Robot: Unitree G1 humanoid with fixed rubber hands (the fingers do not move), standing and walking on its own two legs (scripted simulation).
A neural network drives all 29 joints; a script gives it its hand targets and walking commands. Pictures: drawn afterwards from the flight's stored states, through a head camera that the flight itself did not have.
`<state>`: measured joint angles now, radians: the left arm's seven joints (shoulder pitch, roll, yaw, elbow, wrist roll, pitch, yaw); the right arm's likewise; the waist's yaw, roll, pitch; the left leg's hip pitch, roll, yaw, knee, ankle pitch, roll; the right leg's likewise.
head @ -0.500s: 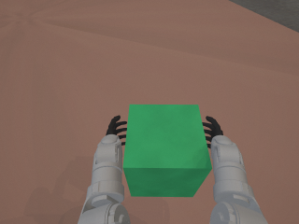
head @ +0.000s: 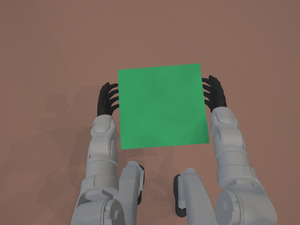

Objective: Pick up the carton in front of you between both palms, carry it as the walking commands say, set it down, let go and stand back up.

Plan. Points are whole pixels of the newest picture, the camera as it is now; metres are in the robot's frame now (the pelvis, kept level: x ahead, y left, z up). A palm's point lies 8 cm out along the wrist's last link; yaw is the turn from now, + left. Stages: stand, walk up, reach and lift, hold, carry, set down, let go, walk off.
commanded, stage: set down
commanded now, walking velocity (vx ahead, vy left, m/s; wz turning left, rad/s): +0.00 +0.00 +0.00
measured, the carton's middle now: (160, 112) +0.41 +0.03 -0.15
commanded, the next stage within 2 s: none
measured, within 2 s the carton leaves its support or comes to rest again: rests again in 1.86 s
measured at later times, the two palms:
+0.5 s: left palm (109, 117) +0.40 +0.20 -0.21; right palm (193, 108) +0.45 -0.09 -0.22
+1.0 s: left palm (113, 122) +0.41 +0.23 -0.37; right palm (180, 109) +0.48 -0.06 -0.37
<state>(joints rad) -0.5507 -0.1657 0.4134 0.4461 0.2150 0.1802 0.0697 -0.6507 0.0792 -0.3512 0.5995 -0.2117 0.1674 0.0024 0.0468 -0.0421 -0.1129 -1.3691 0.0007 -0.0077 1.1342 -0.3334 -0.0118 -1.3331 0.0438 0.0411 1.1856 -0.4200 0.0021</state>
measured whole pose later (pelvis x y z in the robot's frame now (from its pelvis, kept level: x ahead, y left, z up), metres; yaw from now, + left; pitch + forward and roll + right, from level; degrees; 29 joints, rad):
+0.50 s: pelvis -0.02 -0.01 -0.13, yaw -1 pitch +45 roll +0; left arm -0.79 -0.06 0.52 0.58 0.18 0.22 0.03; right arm -0.89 0.04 -0.32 0.73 -0.19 0.21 -0.09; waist 0.10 -0.05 -0.20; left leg -1.95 0.01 -0.04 1.61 -0.44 -0.04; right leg -1.91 0.07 0.01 1.66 -0.54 -0.01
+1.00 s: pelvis -0.05 +0.00 -0.24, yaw -1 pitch +46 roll +0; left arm -1.05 0.03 0.52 0.68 0.12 0.22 0.09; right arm -1.25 -0.12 -0.24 0.94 -0.12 0.20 -0.10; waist 0.12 -0.06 0.02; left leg -2.30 0.00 -0.02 1.94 -0.44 -0.03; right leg -2.25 0.08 0.02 2.00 -0.55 0.02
